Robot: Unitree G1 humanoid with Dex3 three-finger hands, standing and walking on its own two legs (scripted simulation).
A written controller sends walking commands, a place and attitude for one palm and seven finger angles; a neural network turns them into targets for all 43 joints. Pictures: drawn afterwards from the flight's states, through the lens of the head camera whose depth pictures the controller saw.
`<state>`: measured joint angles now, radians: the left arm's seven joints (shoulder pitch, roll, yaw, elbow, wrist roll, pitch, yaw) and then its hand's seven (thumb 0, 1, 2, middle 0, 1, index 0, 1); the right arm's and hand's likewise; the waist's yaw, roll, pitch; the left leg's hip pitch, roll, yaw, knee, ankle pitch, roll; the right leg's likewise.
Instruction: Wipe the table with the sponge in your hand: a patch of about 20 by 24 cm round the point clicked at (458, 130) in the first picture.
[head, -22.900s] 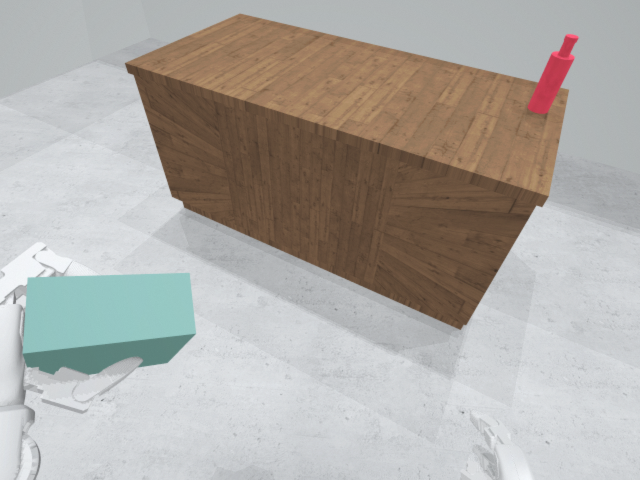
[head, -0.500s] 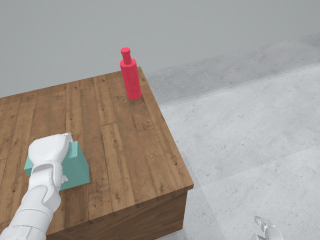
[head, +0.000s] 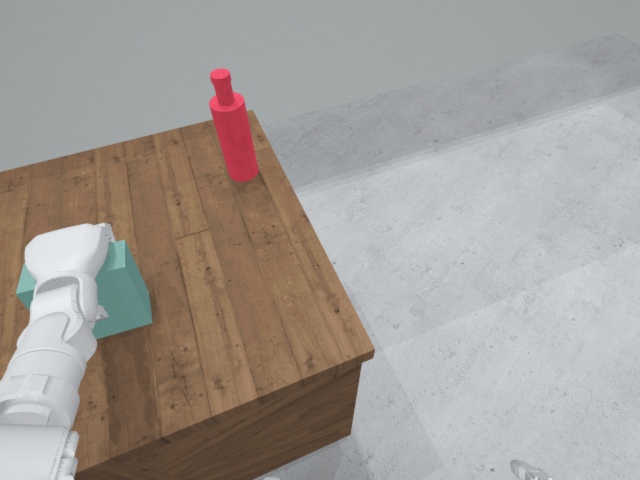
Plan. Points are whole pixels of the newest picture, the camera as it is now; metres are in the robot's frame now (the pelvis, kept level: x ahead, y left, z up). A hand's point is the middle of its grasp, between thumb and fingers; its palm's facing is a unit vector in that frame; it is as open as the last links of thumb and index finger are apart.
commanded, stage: wipe forward along the first lane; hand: left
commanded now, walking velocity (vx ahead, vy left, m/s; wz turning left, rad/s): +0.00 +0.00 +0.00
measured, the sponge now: (98, 304) +0.35 +0.35 -0.02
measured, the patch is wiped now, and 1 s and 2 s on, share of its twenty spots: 0.30 0.40 0.75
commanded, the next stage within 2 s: slide across to the middle lane in 0.42 s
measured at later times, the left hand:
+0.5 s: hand (83, 245) +0.41 +0.37 +0.03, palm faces -0.15 +0.00 -0.99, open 10.1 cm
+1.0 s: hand (108, 230) +0.44 +0.34 +0.04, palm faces -0.12 +0.00 -0.99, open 10.1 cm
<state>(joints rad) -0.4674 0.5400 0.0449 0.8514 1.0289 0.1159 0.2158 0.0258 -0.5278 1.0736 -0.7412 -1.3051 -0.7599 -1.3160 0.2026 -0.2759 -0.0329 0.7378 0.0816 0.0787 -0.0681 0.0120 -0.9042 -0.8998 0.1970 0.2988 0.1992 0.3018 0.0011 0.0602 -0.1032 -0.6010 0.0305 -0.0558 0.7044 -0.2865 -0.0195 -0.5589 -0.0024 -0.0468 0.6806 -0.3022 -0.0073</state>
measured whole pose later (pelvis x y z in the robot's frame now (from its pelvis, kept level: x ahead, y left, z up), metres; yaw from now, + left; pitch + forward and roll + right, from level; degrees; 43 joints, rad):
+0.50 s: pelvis +0.01 +0.02 +0.00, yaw -1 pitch +15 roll -2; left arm -0.63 0.63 0.09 1.02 1.06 0.08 0.20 0.03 -0.54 1.08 -0.74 -1.30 -0.76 -1.32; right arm 0.26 -0.28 -0.04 0.74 0.08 0.11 -0.04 0.01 -0.90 -0.90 0.20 0.30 0.20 0.30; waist -0.04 0.04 -0.13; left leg -0.68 0.03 -0.03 0.74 -0.32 0.00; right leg -0.62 0.00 -0.03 0.66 -0.30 0.02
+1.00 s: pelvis +0.04 +0.03 +0.01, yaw +0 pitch +12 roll -2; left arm -0.63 0.50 -0.07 0.92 1.01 0.21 0.21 0.01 -0.53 1.08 -0.73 -1.32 -0.75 -1.34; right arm 0.19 -0.24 -0.03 0.75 0.08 0.12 -0.03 0.01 -0.90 -0.90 0.20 0.30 0.20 0.30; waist -0.01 0.05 -0.12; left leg -0.56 0.00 -0.03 0.66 -0.32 0.02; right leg -0.49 -0.03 -0.03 0.58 -0.30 0.03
